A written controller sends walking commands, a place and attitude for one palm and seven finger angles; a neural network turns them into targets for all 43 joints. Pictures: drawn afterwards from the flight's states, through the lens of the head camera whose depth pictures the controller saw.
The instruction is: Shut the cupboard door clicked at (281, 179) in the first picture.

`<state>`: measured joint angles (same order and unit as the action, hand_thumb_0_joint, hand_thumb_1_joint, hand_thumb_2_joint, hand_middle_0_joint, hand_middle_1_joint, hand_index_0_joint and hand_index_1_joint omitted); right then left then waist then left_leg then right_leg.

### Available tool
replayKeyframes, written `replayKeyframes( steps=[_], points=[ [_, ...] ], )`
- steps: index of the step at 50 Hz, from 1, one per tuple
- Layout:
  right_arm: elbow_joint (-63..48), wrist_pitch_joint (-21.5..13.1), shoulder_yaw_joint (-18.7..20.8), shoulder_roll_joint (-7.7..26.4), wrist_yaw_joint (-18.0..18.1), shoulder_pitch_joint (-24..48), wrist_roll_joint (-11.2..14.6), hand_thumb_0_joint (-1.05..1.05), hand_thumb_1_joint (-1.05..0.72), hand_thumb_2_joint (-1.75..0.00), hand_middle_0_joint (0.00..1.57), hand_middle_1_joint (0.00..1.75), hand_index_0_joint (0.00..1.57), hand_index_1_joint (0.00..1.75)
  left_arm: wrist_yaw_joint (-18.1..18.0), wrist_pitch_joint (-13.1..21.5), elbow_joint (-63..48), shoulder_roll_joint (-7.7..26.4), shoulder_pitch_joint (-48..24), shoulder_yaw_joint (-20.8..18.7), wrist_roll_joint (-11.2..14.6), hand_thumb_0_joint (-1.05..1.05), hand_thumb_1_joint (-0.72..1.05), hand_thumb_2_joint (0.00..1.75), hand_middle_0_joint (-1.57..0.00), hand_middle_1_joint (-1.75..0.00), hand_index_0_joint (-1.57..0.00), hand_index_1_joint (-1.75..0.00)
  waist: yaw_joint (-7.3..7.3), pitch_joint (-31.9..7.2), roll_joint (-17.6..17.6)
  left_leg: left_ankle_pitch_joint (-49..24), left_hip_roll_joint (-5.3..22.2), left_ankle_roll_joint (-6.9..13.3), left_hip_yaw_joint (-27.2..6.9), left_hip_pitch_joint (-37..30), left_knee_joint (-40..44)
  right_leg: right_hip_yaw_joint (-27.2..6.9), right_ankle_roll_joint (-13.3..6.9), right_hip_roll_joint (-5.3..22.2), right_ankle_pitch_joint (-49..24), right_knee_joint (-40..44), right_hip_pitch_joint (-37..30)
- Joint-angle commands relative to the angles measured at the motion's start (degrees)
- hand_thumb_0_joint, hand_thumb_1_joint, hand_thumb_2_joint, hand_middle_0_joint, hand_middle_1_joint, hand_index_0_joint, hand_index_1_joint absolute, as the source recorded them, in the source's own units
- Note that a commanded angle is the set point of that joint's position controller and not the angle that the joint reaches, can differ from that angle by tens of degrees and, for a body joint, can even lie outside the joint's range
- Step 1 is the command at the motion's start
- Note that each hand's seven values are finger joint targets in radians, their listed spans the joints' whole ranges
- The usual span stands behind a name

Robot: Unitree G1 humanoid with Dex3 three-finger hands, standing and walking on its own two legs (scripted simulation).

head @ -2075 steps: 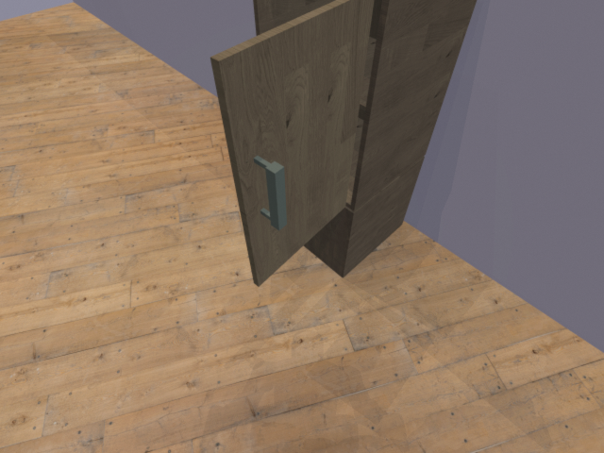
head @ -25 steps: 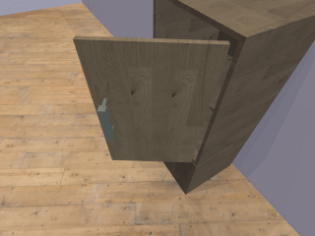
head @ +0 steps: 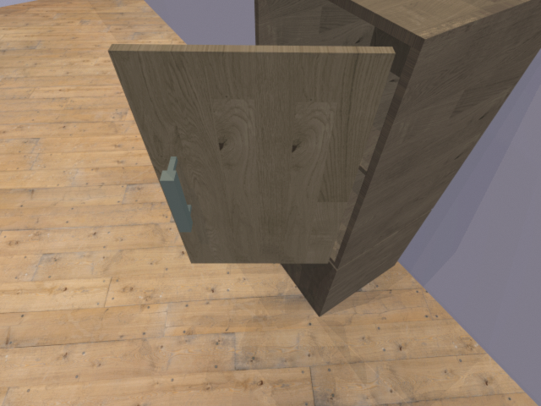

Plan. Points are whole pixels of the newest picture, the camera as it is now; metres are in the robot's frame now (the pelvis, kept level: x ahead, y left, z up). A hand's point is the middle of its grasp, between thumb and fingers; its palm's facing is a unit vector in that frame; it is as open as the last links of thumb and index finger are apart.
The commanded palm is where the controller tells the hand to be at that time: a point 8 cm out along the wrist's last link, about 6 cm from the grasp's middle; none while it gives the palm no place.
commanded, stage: come to a stop and stand still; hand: left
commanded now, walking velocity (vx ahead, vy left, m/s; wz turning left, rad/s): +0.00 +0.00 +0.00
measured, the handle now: (179, 195) +0.47 +0.20 -0.01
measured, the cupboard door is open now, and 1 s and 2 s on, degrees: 58 58 58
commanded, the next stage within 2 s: look again from close up in 0.80 s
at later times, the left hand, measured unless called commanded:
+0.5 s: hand out of the picture -0.09 +0.23 -0.16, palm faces +0.05 -0.97 -0.22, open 7.4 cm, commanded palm none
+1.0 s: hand out of the picture -0.13 +0.20 -0.17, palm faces +0.09 -0.99 -0.14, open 7.4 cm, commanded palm none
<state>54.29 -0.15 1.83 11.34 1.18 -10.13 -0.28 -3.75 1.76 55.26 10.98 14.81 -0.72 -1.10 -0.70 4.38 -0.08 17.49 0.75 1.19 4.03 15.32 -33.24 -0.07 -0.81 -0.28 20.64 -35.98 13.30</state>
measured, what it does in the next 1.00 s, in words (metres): shifts its weight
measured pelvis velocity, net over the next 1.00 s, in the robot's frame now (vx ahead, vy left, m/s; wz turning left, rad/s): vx -0.10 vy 0.04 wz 0.05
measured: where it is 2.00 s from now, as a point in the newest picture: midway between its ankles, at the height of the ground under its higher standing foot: outside the picture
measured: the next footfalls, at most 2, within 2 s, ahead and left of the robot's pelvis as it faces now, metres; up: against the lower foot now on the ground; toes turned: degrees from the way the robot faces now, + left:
left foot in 1.68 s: -0.14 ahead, +0.14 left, +0.01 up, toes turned +4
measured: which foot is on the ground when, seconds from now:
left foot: down 0.00-1.00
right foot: down 0.00-1.00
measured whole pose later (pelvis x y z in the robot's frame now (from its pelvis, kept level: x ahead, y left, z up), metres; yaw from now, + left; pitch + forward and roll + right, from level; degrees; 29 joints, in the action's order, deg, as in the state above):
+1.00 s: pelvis -0.10 +0.04 +0.01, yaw +3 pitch -3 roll -1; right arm 62.4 -0.2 0.9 9.3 0.4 -14.4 -0.5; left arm -1.7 0.7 61.9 7.8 21.6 0.8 -1.2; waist 0.9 0.5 0.8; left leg 7.5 -3.4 4.3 3.0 17.4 -24.7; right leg -4.4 0.8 0.4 14.1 -27.9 14.9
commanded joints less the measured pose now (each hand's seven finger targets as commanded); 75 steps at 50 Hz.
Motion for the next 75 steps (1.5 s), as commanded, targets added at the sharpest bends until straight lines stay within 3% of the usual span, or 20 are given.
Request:
replayKeyframes(
  steps=[1,2,3,5,6,8,12,15,25,32,41,44,51,64,67,69,72,73,74,75],
  points=[
    [-2.7,-0.8,1.7,7.3,0.3,-7.3,-0.7,0.00,-0.90,-0.90,0.20,0.30,0.20,0.30,-0.1,-0.4,-5.9,8.5,1.2,-1.6,0.7,0.00,0.90,0.90,-0.20,-0.30,-0.20,-0.30,-1.08,-10.0,-5.7,-32.3,6.4,3.4,-5.2,-9.4,3.4,-2.0,-1.6,5.4,-33.1,-2.9,-1.3],
    [-3.3,-0.7,1.2,7.0,0.4,-4.9,-0.7,0.00,-0.90,-0.90,0.20,0.30,0.20,0.30,0.1,-1.2,-5.8,6.9,0.5,-1.1,0.6,0.00,0.90,0.90,-0.20,-0.30,-0.20,-0.30,0.11,-5.0,-10.7,-34.7,9.3,5.1,-8.8,-5.8,6.5,-0.4,-0.7,2.7,-9.5,-0.3,0.7],
    [-3.9,-0.7,0.8,7.1,0.3,-2.9,-0.7,0.00,-0.90,-0.90,0.20,0.30,0.20,0.30,0.3,-1.6,-5.4,6.1,0.9,-0.8,0.5,0.00,0.90,0.90,-0.20,-0.30,-0.20,-0.30,1.37,-0.5,-9.9,-30.3,9.6,5.7,-10.3,-1.4,8.6,0.0,-0.5,1.5,0.3,2.4,0.5],
    [-4.7,-0.7,0.5,6.8,0.2,-0.6,-0.6,0.00,-0.90,-0.90,0.20,0.30,0.20,0.30,0.8,-1.5,-4.3,7.1,2.8,-0.6,0.1,0.00,0.90,0.90,-0.20,-0.30,-0.20,-0.30,2.46,3.9,-4.0,-14.7,6.5,4.1,-10.3,3.1,9.9,-2.7,-1.5,2.5,-5.0,9.8,0.6],
    [-4.8,-0.6,0.3,6.7,-0.1,-1.4,-0.5,0.00,-0.90,-0.90,0.20,0.30,0.20,0.30,1.0,-1.4,-4.2,7.6,2.8,-0.3,0.0,0.00,0.90,0.90,-0.20,-0.30,-0.20,-0.30,1.54,2.6,-2.7,-6.4,5.0,2.8,-9.6,2.4,10.7,-5.1,-2.2,4.1,-4.1,11.9,1.4],
    [-4.0,-0.4,0.4,7.0,-0.5,-3.1,-0.7,0.00,-0.90,-0.90,0.20,0.30,0.20,0.30,1.3,-1.5,-4.5,8.0,0.7,-0.2,0.1,0.00,0.90,0.90,-0.20,-0.30,-0.20,-0.30,0.01,0.5,0.9,4.0,4.1,1.6,-9.1,0.4,12.1,-6.0,-2.1,4.4,3.0,13.1,3.9],
    [-3.0,-0.2,0.7,8.1,-0.9,-4.0,-1.0,0.00,-0.90,-0.90,0.20,0.30,0.20,0.30,1.5,-2.0,-4.6,7.5,2.4,-0.2,-0.2,0.00,0.90,0.90,-0.20,-0.30,-0.20,-0.30,0.59,1.2,-1.7,16.0,5.2,2.1,-11.8,5.0,17.8,-4.0,-1.1,3.0,7.1,11.9,4.0],
    [-2.4,-0.1,0.6,7.8,-0.9,-4.4,-1.0,0.00,-0.90,-0.90,0.20,0.30,0.20,0.30,1.6,-1.8,-3.5,6.8,4.9,-0.2,-0.3,0.00,0.90,0.90,-0.20,-0.30,-0.20,-0.30,1.04,-0.1,-0.1,14.5,5.0,2.3,-11.8,5.4,17.8,-4.0,-1.1,2.7,5.1,11.7,2.8],
    [1.8,-0.1,0.6,7.3,-0.5,-6.1,-0.6,0.00,-0.90,-0.90,0.20,0.30,0.20,0.30,1.7,-1.6,1.1,4.6,9.8,-0.1,-0.1,0.00,0.90,0.90,-0.20,-0.30,-0.20,-0.30,1.36,-1.9,-2.7,16.5,5.7,2.5,-14.2,4.7,20.7,-3.8,-1.1,1.4,2.8,10.1,2.1],
    [4.4,-0.3,0.4,6.4,-0.4,-7.0,-0.3,0.00,-0.90,-0.90,0.20,0.30,0.20,0.30,1.7,-0.8,3.8,3.8,10.5,0.5,-0.1,0.00,0.90,0.90,-0.20,-0.30,-0.20,-0.30,0.62,0.0,0.4,12.4,4.5,1.8,-12.8,1.8,18.4,-7.9,-1.7,3.0,4.8,14.0,6.2],
    [5.9,-0.5,0.5,5.5,-0.3,-6.8,-0.2,0.00,-0.90,-0.90,0.20,0.30,0.20,0.30,1.6,-0.7,5.6,2.7,11.9,0.7,-0.2,0.00,0.90,0.90,-0.20,-0.30,-0.20,-0.30,0.74,1.2,-0.7,13.6,4.7,1.4,-13.3,2.3,19.2,-7.8,-1.3,2.5,5.3,13.9,7.4],
    [5.8,-0.7,0.7,5.5,-0.2,-6.5,-0.2,0.00,-0.90,-0.90,0.20,0.30,0.20,0.30,1.7,-0.7,5.9,2.3,12.6,0.5,-0.3,0.00,0.90,0.90,-0.20,-0.30,-0.20,-0.30,1.13,-0.4,-0.4,13.9,5.0,1.5,-13.8,2.5,19.8,-7.1,-1.2,2.2,3.0,12.5,5.6],
    [5.7,-0.6,0.7,4.8,-0.3,-6.5,-0.3,0.00,-0.90,-0.90,0.20,0.30,0.20,0.30,1.6,-0.5,5.2,2.6,11.1,0.4,-0.3,0.00,0.90,0.90,-0.20,-0.30,-0.20,-0.30,0.83,1.4,0.9,12.1,4.3,1.2,-13.0,2.7,18.4,-8.5,-1.4,3.1,5.2,14.7,7.5],
    [5.6,-0.5,1.1,5.4,-0.1,-7.0,-0.5,0.00,-0.90,-0.90,0.20,0.30,0.20,0.30,2.2,-0.9,4.4,3.7,10.6,-0.4,-0.3,0.00,0.90,0.90,-0.20,-0.30,-0.20,-0.30,1.08,-0.9,0.3,13.9,3.7,0.9,-12.6,3.4,17.4,-7.9,-1.5,2.7,7.2,13.7,6.9],
    [5.4,0.2,1.4,5.8,-0.2,-6.5,-0.7,0.00,-0.90,-0.90,0.20,0.30,0.20,0.30,2.2,-1.8,4.4,3.4,12.0,-0.9,-0.5,0.00,0.90,0.90,-0.20,-0.30,-0.20,-0.30,1.75,0.1,-0.2,18.3,3.5,0.7,-12.9,6.7,18.7,-6.1,-1.2,1.3,8.8,11.6,6.2],
    [4.6,0.9,1.8,6.6,-0.2,-4.4,-0.8,0.00,-0.90,-0.90,0.20,0.30,0.20,0.30,2.4,-2.9,5.0,3.0,15.6,-1.7,-0.6,0.00,0.90,0.90,-0.20,-0.30,-0.20,-0.30,3.13,-1.3,-3.4,20.7,3.7,0.7,-12.1,11.5,20.0,-2.9,-1.0,-0.5,6.9,5.0,1.9],
    [1.9,1.5,2.6,8.3,-0.3,2.6,-0.9,0.00,-0.90,-0.90,0.20,0.30,0.20,0.30,2.4,-4.3,6.5,1.4,25.1,-2.7,-0.8,0.00,0.90,0.90,-0.20,-0.30,-0.20,-0.30,8.07,-3.2,-5.9,23.8,6.3,1.9,-10.9,25.4,23.1,2.5,-1.0,-2.6,1.5,-9.2,-12.0],
    [0.6,1.6,2.9,9.2,-0.4,5.5,-1.0,0.00,-0.90,-0.90,0.20,0.30,0.20,0.30,2.3,-4.4,6.8,1.4,28.2,-3.0,-0.9,0.00,0.90,0.90,-0.20,-0.30,-0.20,-0.30,9.87,-2.4,-4.1,23.9,5.8,2.0,-10.1,27.3,20.9,2.3,-1.5,-2.0,2.0,-7.7,-13.3],
    [-0.3,1.7,2.9,8.6,-0.5,6.5,-0.9,0.00,-0.90,-0.90,0.20,0.30,0.20,0.30,2.0,-3.9,6.4,2.1,28.5,-3.0,-1.0,0.00,0.90,0.90,-0.20,-0.30,-0.20,-0.30,9.78,1.2,0.0,22.4,2.6,1.1,-8.3,26.6,14.2,-2.8,-3.0,0.8,6.9,1.6,-9.0],
    [-1.2,2.4,2.5,5.0,-0.6,5.4,-0.3,0.00,-0.90,-0.90,0.20,0.30,0.20,0.30,1.6,-3.3,5.0,4.6,26.5,-2.8,-1.3,0.00,0.90,0.90,-0.20,-0.30,-0.20,-0.30,8.20,4.3,12.3,17.4,-3.7,-1.3,-4.7,21.4,-0.6,-16.8,-5.9,8.4,23.7,20.1,4.1]
  ],
)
